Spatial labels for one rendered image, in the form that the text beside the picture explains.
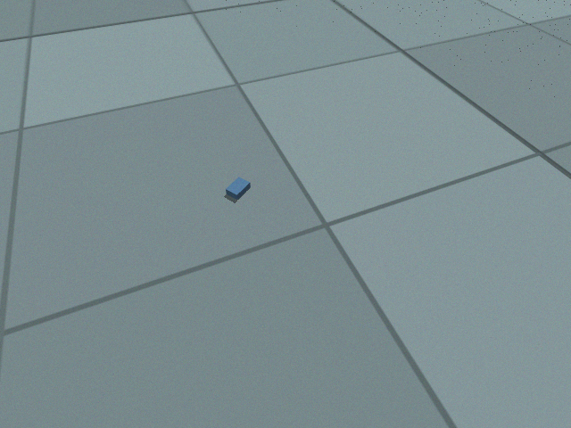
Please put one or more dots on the small box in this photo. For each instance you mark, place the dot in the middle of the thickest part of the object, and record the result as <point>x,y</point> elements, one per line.
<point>238,188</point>

